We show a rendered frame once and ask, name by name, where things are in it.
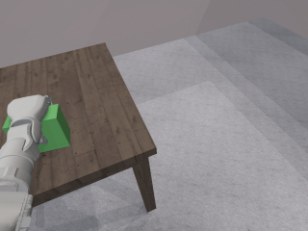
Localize left robot hand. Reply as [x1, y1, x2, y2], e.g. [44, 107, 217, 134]
[7, 94, 54, 144]

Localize left robot upper arm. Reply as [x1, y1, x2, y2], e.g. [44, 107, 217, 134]
[0, 191, 34, 231]

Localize sponge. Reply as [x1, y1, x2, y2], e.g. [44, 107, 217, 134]
[2, 104, 70, 153]

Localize left robot forearm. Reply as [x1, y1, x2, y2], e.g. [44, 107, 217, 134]
[0, 116, 42, 193]

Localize table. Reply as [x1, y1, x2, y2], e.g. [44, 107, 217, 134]
[0, 42, 157, 213]

